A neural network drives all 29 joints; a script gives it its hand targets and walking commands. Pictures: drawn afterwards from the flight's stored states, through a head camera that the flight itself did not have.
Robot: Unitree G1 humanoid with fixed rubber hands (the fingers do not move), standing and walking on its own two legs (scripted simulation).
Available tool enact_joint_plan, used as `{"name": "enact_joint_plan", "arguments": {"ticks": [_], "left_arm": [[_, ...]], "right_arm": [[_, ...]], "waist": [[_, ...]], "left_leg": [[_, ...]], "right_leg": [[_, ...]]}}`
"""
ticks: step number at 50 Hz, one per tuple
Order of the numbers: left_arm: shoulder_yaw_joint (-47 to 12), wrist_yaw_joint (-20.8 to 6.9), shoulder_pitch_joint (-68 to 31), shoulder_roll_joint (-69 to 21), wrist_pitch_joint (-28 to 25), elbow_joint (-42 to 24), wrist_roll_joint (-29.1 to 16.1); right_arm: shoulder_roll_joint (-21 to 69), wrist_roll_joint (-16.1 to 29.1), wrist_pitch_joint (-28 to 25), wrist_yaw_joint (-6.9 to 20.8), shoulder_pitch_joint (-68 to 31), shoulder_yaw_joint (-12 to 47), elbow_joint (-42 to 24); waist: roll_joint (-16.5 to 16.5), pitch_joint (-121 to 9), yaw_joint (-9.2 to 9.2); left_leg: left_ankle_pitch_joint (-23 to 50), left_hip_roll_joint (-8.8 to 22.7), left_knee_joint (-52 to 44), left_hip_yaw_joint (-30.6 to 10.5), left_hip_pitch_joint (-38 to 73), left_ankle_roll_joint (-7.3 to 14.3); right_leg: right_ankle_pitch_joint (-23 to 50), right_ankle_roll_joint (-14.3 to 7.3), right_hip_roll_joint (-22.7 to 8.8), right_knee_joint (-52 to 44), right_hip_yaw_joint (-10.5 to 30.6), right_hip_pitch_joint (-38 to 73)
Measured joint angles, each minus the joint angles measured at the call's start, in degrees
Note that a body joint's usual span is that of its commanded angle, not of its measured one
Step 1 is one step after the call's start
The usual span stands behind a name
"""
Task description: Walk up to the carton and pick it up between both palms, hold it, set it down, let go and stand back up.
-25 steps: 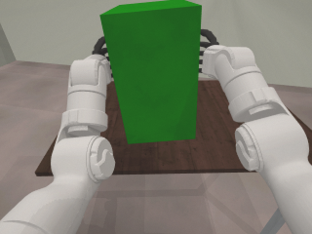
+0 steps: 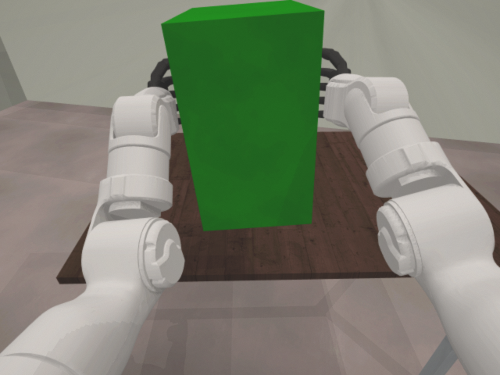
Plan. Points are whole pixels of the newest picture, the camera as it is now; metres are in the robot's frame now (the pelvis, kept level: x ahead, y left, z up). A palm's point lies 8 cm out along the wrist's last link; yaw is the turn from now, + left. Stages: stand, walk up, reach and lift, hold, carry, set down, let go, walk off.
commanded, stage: hold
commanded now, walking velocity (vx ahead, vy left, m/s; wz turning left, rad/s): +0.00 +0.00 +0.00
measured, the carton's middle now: (249, 110) +0.40 -0.01 +0.30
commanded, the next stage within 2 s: set down in 0.88 s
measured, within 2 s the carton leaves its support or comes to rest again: neither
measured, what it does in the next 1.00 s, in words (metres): stands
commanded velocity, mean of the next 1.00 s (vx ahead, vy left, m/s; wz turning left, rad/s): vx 0.00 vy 0.00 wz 0.00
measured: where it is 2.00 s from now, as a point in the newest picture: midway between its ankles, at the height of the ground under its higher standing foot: outside the picture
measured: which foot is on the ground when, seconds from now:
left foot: down 0.00-1.00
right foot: down 0.00-1.00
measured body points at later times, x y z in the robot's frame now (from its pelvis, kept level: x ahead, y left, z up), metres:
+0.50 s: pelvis +0.00 +0.00 +0.00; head -0.10 +0.01 +0.44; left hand +0.40 +0.12 +0.32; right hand +0.38 -0.13 +0.33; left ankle +0.04 +0.15 -0.74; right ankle +0.02 -0.10 -0.74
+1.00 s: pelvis +0.00 +0.00 +0.00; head -0.09 +0.01 +0.44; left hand +0.40 +0.12 +0.32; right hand +0.38 -0.13 +0.34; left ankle +0.04 +0.15 -0.74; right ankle +0.02 -0.10 -0.74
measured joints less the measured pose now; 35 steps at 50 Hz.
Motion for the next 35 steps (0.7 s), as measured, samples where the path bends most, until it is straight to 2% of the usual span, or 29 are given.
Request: {"name": "enact_joint_plan", "arguments": {"ticks": [35], "left_arm": [[-0.1, 0.2, -0.1, 0.0, 0.0, 0.4, 0.0]], "right_arm": [[0.2, 0.0, -0.5, 0.0, -0.2, -0.7, 0.9]], "waist": [[0.0, 0.3, 0.00]], "left_leg": [[0.0, 0.0, 0.0, 0.0, 0.0, 0.0]], "right_leg": [[0.0, 0.0, 0.0, 0.0, 0.0, 0.0]]}}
